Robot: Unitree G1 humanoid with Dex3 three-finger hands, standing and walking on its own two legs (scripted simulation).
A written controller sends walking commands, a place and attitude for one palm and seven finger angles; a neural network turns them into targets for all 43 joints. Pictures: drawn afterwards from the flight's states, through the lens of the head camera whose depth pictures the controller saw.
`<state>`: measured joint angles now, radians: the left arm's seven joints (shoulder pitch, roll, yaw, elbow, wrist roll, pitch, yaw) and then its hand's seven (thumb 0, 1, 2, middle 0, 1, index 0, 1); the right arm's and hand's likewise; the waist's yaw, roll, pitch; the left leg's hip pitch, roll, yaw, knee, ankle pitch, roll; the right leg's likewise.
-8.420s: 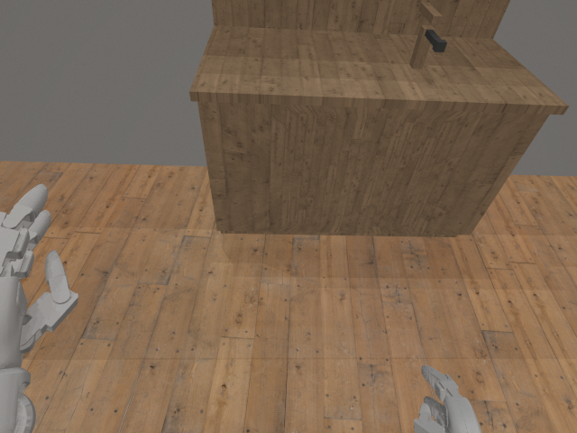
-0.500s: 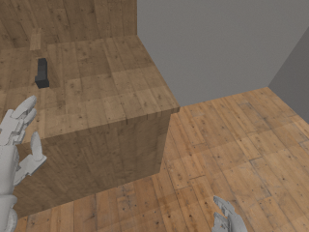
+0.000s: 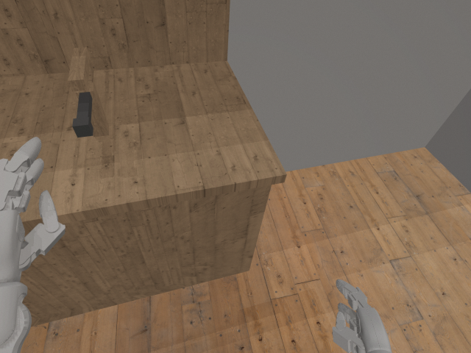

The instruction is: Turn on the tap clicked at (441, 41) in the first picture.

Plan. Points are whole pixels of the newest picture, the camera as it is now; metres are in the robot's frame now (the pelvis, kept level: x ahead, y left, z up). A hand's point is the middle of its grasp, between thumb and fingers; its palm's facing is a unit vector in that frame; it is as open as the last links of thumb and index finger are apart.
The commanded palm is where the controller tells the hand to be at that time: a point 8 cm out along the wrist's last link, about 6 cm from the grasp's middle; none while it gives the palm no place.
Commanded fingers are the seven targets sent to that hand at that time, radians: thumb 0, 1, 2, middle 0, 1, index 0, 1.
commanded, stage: look again from close up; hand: left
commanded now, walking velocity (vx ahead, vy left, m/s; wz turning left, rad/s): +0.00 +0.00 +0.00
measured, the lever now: (83, 127) +0.47 +0.35 +0.09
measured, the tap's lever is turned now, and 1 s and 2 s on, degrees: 0 0 0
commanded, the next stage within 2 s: shuffle to correct the standing spot in 0.08 s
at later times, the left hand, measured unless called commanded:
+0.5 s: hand (85, 202) +0.26 +0.24 +0.16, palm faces +0.41 -0.83 -0.38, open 7.4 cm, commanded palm +0.20 +0.27 +0.17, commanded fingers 0.00 0.90 0.90 -0.20 -0.30 -0.20 -0.30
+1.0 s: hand (93, 178) +0.30 +0.25 +0.15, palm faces +0.43 -0.79 -0.43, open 7.4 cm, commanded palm +0.26 +0.27 +0.17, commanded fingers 0.00 0.90 0.90 -0.20 -0.30 -0.20 -0.30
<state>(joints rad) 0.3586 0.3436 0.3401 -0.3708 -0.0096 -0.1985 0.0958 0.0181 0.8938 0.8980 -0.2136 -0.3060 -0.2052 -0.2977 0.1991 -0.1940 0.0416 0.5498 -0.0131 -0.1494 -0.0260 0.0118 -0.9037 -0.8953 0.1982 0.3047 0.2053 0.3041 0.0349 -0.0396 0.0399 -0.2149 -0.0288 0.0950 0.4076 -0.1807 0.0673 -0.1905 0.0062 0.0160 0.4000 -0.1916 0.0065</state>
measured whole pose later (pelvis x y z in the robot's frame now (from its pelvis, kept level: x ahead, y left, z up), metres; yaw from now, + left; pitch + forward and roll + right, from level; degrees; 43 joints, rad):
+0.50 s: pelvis +0.05 -0.01 -0.01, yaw +1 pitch +0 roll +0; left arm 0.43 0.36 0.35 -0.43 -0.05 -0.18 0.11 0.02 0.89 0.90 -0.21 -0.31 -0.21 -0.30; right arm 0.23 -0.22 0.01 0.58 0.01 -0.08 -0.05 0.01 -0.90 -0.90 0.20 0.30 0.20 0.30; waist 0.01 0.01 -0.01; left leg -0.24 -0.01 0.07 0.57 -0.33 0.05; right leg -0.20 0.02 -0.01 0.54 -0.35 -0.02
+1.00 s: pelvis +0.11 -0.01 -0.01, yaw +2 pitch -1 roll +0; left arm 0.48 0.35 0.39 -0.44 -0.06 -0.22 0.10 0.01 0.89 0.90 -0.22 -0.31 -0.21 -0.30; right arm 0.24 -0.22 0.00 0.62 0.01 -0.04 0.00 0.01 -0.90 -0.90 0.20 0.30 0.21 0.30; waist 0.01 0.02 0.05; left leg -0.50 0.00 0.02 1.18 -0.40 0.00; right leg -0.25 0.00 -0.09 0.58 -0.31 -0.05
